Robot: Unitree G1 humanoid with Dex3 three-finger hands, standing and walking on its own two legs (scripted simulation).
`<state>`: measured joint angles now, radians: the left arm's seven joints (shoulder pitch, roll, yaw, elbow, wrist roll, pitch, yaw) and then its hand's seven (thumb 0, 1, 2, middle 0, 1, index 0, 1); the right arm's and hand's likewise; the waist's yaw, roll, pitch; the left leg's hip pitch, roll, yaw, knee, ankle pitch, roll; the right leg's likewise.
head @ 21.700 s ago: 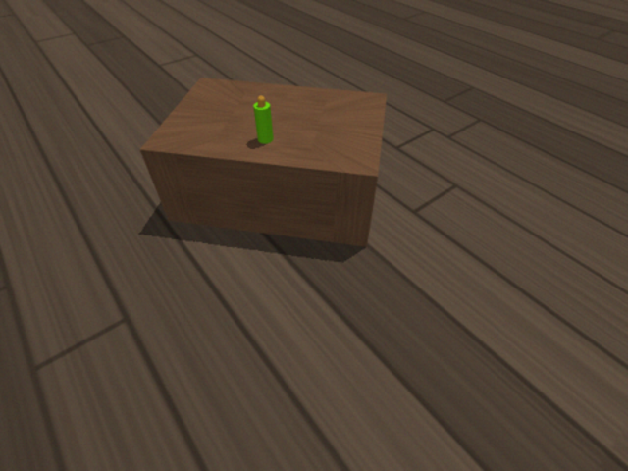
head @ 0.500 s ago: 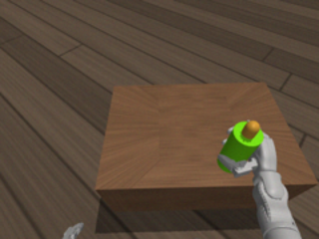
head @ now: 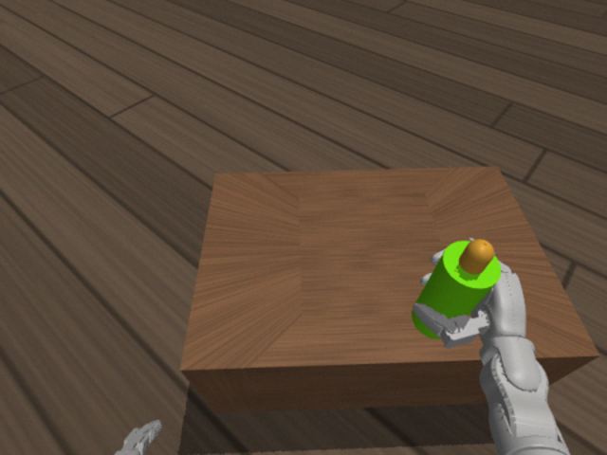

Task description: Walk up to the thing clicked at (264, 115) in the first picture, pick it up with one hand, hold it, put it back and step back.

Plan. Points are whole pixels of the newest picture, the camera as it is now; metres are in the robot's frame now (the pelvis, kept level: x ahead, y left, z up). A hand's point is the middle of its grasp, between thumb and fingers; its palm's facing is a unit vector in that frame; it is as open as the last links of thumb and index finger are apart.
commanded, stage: hold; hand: right
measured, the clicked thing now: (455, 287) +0.32 -0.17 +0.07
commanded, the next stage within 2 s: none
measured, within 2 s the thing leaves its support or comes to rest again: neither
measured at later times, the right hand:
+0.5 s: hand (453, 297) +0.32 -0.17 +0.05, palm faces +0.09 +1.00 +0.00, open 9.1 cm
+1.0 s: hand (449, 293) +0.32 -0.17 +0.06, palm faces +0.09 +1.00 +0.00, open 9.1 cm
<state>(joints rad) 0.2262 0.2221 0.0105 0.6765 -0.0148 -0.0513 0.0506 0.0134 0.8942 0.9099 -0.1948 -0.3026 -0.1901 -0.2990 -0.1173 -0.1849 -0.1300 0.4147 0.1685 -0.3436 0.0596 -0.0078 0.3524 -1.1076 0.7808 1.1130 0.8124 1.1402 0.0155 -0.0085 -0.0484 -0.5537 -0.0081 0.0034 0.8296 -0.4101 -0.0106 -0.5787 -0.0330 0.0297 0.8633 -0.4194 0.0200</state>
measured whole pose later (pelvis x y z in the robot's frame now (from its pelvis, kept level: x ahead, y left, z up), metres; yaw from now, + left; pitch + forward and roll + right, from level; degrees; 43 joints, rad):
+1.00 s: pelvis +0.00 +0.00 +0.01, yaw +0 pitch +6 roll +1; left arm 0.23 0.21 0.00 0.68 -0.01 -0.07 0.06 0.01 0.90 0.91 -0.20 -0.30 -0.20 -0.30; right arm -0.13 -0.18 -0.12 0.42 0.16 -0.34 0.04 -0.01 0.35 -1.11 0.78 1.12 0.81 1.14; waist 0.01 0.00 -0.04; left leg -0.51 0.00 0.00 0.79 -0.39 -0.02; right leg -0.53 -0.03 0.02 0.82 -0.40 0.01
